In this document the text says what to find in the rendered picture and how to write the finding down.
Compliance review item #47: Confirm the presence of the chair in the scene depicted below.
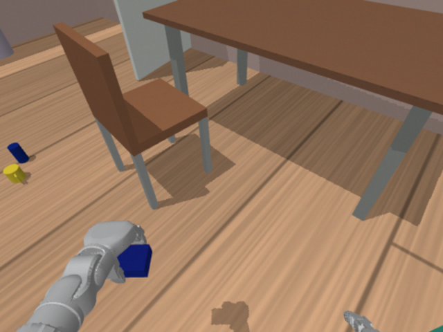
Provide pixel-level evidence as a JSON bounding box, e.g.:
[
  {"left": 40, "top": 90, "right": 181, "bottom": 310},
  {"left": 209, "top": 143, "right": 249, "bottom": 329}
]
[{"left": 53, "top": 22, "right": 212, "bottom": 210}]

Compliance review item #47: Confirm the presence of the right robot hand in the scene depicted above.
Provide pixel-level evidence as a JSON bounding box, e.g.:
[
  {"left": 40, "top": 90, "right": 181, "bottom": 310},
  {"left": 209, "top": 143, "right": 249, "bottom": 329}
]
[{"left": 343, "top": 311, "right": 380, "bottom": 332}]

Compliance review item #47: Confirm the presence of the table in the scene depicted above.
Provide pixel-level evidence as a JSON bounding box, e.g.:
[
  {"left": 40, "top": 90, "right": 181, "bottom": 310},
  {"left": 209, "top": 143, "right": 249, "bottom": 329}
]
[{"left": 143, "top": 0, "right": 443, "bottom": 221}]

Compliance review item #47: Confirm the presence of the left robot arm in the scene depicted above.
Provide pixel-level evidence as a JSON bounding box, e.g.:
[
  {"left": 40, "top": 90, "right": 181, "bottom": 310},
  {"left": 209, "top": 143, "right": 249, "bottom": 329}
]
[{"left": 16, "top": 243, "right": 115, "bottom": 332}]

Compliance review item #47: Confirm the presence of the left robot hand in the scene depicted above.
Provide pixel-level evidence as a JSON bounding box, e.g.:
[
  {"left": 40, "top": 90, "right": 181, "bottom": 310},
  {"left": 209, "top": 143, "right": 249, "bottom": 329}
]
[{"left": 84, "top": 221, "right": 147, "bottom": 284}]

